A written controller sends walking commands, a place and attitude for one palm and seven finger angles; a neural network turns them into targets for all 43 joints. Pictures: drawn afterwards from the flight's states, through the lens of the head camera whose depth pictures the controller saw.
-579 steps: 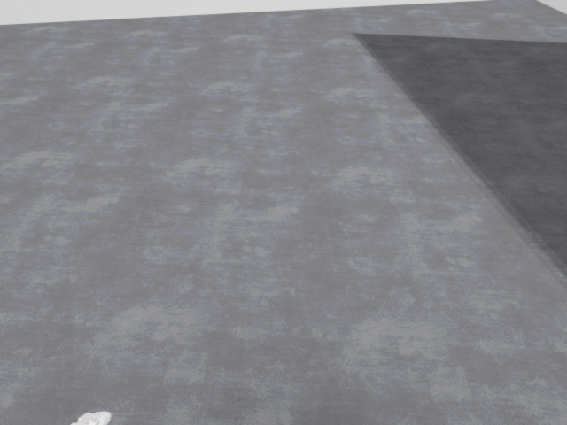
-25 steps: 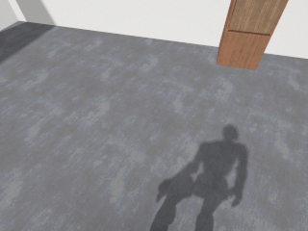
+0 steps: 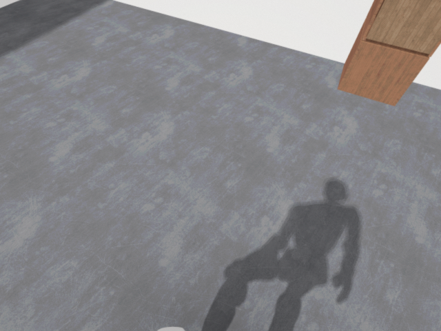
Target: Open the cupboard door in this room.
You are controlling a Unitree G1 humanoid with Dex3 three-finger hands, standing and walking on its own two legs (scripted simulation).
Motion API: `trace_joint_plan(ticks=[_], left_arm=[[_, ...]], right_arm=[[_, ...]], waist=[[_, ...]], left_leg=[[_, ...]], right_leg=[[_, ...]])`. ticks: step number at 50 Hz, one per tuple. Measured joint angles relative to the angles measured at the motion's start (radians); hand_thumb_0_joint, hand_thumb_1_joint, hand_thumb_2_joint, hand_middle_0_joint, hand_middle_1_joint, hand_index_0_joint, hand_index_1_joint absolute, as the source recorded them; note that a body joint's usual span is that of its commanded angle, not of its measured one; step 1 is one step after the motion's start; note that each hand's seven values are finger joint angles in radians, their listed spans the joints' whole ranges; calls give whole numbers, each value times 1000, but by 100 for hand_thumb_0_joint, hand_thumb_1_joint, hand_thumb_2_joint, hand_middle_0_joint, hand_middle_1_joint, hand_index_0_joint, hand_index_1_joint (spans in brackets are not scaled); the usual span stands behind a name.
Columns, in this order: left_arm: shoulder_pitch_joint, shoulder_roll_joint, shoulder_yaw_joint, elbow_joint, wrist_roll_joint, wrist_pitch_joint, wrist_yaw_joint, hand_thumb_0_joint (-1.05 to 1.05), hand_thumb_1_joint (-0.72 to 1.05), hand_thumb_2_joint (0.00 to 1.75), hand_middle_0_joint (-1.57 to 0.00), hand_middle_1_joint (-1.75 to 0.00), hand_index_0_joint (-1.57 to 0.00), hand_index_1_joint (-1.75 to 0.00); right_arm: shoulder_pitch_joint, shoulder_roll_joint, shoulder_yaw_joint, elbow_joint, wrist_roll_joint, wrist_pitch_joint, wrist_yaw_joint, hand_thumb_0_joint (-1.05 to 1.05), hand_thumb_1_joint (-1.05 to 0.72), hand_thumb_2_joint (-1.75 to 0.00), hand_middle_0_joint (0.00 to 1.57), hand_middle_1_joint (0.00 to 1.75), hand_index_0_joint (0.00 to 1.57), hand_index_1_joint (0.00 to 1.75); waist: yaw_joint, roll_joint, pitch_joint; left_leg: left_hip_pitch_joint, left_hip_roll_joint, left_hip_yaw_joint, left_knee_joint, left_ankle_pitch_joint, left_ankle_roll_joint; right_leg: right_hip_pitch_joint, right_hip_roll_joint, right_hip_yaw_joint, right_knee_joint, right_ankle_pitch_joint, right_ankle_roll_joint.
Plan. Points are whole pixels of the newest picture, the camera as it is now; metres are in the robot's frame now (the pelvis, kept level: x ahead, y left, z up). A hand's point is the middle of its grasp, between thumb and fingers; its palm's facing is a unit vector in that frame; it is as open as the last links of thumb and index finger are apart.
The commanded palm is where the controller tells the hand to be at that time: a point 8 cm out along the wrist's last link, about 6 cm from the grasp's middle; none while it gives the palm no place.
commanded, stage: turn or walk to find it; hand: left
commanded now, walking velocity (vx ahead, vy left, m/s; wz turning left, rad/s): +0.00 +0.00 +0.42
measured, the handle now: out of the picture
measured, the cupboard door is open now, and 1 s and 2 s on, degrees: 0 0 0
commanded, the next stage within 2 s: stand and wait in 0.04 s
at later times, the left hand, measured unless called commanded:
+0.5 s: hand out of the picture +0.02 +0.15 -0.15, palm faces +0.08 -0.97 -0.24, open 7.4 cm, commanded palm none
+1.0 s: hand out of the picture -0.01 +0.16 -0.17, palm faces +0.19 -0.96 -0.20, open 7.4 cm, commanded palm none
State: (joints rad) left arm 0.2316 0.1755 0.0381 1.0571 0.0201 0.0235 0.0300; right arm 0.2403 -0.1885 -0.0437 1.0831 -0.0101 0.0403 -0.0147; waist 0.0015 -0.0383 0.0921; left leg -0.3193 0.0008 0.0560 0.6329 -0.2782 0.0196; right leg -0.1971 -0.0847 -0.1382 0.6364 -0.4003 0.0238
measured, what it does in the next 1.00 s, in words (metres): steps on the spot: right foot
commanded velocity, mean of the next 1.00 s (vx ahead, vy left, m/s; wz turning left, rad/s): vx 0.00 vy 0.00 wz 0.09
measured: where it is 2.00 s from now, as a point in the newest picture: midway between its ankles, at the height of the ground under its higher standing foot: outside the picture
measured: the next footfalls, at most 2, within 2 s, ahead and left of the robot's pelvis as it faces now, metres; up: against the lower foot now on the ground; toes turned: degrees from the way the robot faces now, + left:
right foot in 0.38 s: +0.02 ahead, -0.15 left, +0.00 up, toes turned +1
right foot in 1.74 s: +0.05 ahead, -0.17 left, +0.00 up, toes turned +20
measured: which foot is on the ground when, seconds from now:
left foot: down 0.00-1.00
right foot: up 0.00-0.36, down 0.38-1.00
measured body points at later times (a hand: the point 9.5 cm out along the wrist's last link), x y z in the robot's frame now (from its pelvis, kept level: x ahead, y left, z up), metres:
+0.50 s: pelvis +0.00 -0.04 +0.01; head +0.01 -0.06 +0.46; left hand +0.02 +0.20 -0.13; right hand +0.06 -0.27 -0.15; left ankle +0.02 +0.10 -0.72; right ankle -0.02 -0.15 -0.72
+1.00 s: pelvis +0.00 -0.02 +0.01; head +0.03 -0.01 +0.46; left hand -0.02 +0.21 -0.15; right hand +0.07 -0.25 -0.14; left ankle +0.00 +0.09 -0.72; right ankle -0.03 -0.16 -0.70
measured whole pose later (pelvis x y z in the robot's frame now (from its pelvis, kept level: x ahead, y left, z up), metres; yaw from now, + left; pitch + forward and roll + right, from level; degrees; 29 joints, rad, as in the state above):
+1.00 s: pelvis +0.00 -0.02 +0.01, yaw +9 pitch +0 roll +0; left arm 0.22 0.19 0.02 1.11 0.02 0.03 0.04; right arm 0.20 -0.15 -0.03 1.10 -0.01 0.00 -0.04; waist 0.01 -0.03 0.06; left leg -0.26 -0.01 0.03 0.48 -0.22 0.03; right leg -0.25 -0.06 -0.07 0.73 -0.49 0.03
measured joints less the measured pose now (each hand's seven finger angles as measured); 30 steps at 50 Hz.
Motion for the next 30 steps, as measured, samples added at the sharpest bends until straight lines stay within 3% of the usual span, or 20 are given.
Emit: trace_joint_plan(ticks=[4, 8, 16, 19, 24, 30], left_arm=[[-33, 24, 7, -14, 0, 24, 3, 0, 91, 90, -20, -30, -20, -30], [-61, 46, 13, -35, 4, 16, -3, 0, 91, 90, -20, -30, -20, -30], [-76, 46, -2, -43, 2, 7, -2, 0, 91, 90, -20, -30, -20, -30], [-57, 39, -15, -35, 1, -11, -1, 0, 91, 90, -20, -30, -20, -30], [0, -8, -36, 6, 2, -23, -5, 0, 91, 90, -20, -30, -20, -30], [42, -31, -41, 49, -7, -25, -3, 0, 91, 90, -20, -30, -20, -30]], right_arm=[[-27, 10, -1, -43, -7, -20, -1, 1, -91, -90, 20, 30, 20, 30], [-44, 19, 7, -61, -8, -30, -5, 1, -91, -90, 20, 30, 21, 30], [-61, 17, 6, -58, -8, -32, -4, 1, -91, -90, 20, 30, 21, 30], [-55, 16, 5, -47, -1, -31, -1, 1, -91, -90, 20, 30, 21, 30], [-33, -3, 8, -21, 1, -12, 1, 1, -91, -90, 20, 30, 21, 30], [-1, -4, 19, 26, 2, -21, -9, 1, -91, -90, 20, 30, 20, 30]], waist=[[-8, 6, -1], [-9, 19, -16], [-10, 34, -53], [-4, 24, -68], [-4, 67, -85], [2, 57, -68]], left_leg=[[-10, -13, -13, -50, 16, 34], [11, -17, -37, -148, 80, 33], [44, -26, -61, -219, 123, 10], [36, -39, -57, -184, 105, -9], [51, -7, -67, -149, 25, -33], [89, 24, -79, -184, 75, -63]], right_leg=[[-145, 18, 63, 310, -119, 10], [-205, 24, 95, 384, -70, 22], [-114, 20, 113, 109, -38, 29], [-22, 16, 109, -108, 89, 24], [13, 45, 90, -133, 88, -27], [36, 66, 72, -145, 84, -41]])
